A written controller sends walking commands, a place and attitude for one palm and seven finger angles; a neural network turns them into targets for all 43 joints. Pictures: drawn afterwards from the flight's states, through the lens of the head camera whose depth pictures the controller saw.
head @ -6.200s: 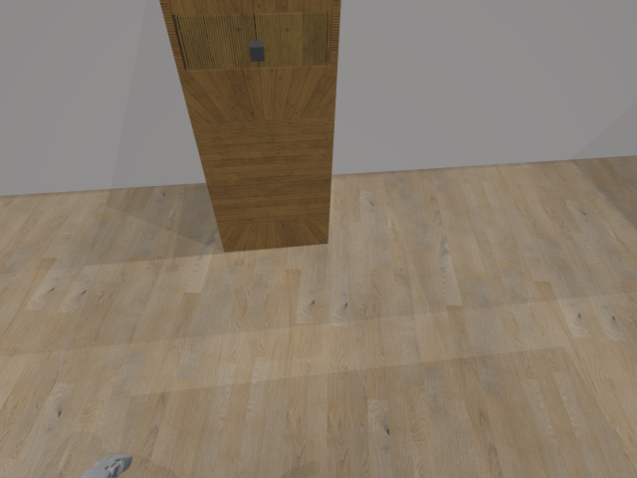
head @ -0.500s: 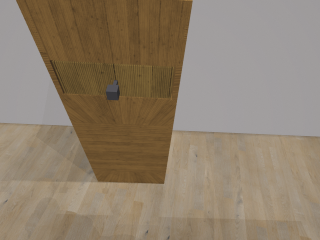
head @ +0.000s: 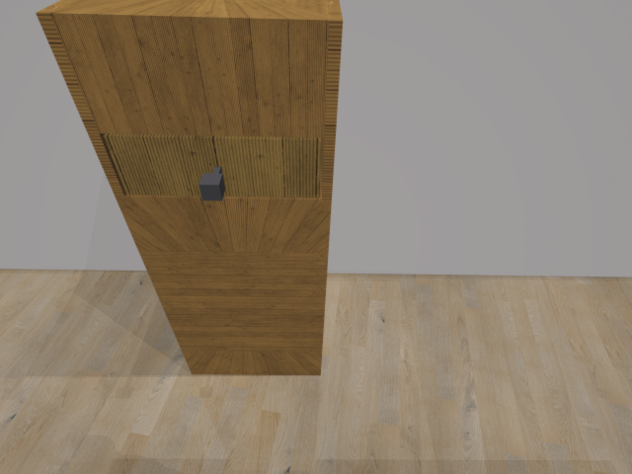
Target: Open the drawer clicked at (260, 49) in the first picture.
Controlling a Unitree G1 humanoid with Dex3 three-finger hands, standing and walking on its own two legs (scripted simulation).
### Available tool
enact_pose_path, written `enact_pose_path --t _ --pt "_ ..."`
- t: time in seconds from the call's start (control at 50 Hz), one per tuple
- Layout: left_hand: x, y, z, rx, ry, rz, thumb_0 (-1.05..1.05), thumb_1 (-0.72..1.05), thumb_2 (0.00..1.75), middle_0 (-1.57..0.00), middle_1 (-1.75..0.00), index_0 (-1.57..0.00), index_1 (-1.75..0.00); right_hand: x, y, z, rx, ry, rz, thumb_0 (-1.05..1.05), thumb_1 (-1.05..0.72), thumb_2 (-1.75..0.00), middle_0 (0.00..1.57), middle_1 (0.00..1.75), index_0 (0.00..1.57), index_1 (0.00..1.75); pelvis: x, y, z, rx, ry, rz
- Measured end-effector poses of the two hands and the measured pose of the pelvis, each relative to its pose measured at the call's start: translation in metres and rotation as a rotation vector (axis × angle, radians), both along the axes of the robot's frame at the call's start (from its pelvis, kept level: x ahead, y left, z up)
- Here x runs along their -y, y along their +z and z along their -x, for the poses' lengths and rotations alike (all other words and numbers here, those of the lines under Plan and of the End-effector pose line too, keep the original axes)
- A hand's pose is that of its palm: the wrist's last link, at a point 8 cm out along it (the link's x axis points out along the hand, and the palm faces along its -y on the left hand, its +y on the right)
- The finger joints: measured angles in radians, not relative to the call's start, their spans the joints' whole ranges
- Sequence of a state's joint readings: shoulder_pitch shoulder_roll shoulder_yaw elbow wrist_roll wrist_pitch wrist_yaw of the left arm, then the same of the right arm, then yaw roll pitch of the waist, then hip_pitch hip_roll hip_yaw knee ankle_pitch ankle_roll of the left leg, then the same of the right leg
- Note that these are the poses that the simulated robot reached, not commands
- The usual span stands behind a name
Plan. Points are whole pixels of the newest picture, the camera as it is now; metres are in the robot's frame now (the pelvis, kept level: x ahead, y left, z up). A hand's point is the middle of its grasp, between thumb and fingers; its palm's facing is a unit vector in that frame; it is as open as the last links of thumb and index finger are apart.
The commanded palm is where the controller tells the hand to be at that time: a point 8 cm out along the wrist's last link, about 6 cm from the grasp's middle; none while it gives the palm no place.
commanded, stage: look again from close up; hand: left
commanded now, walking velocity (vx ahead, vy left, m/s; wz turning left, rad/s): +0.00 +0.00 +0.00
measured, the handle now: (214, 180) +0.59 +0.22 +0.07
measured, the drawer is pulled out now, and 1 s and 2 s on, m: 0.00 0.00 0.00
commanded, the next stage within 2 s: shuffle to correct the standing spot in 0.14 s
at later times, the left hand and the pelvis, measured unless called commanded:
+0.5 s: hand out of the picture -0.06 +0.19 -0.17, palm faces +0.04 -0.98 -0.18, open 7.4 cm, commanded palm none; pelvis -0.02 +0.01 +0.01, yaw +1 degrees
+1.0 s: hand out of the picture +0.08 +0.19 -0.17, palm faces +0.03 -0.99 -0.16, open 7.3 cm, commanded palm none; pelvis +0.08 +0.03 +0.01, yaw -1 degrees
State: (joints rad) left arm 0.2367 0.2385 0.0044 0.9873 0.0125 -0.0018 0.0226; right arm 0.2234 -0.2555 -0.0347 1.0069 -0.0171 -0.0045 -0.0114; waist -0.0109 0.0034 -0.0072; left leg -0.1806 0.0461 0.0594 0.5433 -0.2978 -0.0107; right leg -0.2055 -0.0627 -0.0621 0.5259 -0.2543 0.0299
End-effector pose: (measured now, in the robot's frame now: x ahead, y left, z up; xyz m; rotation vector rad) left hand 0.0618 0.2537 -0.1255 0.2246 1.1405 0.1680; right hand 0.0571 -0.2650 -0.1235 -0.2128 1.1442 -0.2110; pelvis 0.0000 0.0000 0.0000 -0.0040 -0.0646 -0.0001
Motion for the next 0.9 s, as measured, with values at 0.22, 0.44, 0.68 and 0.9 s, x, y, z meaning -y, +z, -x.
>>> enact_pose_path --t 0.22,0.44,0.68,0.9 --pt "0.002 -0.005 0.047 -0.074 0.01 0.025 0.01 0.91 0.9 -0.2 -0.3 -0.2 -0.3 -0.003 0.003 0.037 -0.061 0.026 -0.006 0.0 -0.91 -0.9 0.2 0.3 0.2 0.3 0.0 0.004 0.026 -0.011 0.006 0.002" --pt "0.01 -0.011 0.114 -0.266 0.079 0.066 0.01 0.91 0.9 -0.2 -0.3 -0.19 -0.3 -0.035 -0.007 0.101 -0.264 -0.028 -0.071 0.0 -0.91 -0.9 0.2 0.3 0.2 0.3 -0.007 0.008 0.024 -0.041 0.01 0.012" --pt "0.049 -0.019 0.134 -0.334 0.186 0.135 0.01 0.91 0.9 -0.2 -0.3 -0.19 -0.3 -0.051 -0.025 0.091 -0.334 -0.04 -0.129 0.0 -0.91 -0.9 0.2 0.3 0.2 0.3 -0.004 -0.002 -0.004 -0.041 0.033 0.014" --pt "0.034 -0.031 0.068 -0.358 0.111 0.188 0.01 0.91 0.9 -0.2 -0.3 -0.2 -0.3 -0.072 -0.013 0.005 -0.123 -0.063 -0.075 0.0 -0.92 -0.9 0.2 0.3 0.2 0.3 -0.03 -0.002 -0.052 -0.053 -0.013 0.009"
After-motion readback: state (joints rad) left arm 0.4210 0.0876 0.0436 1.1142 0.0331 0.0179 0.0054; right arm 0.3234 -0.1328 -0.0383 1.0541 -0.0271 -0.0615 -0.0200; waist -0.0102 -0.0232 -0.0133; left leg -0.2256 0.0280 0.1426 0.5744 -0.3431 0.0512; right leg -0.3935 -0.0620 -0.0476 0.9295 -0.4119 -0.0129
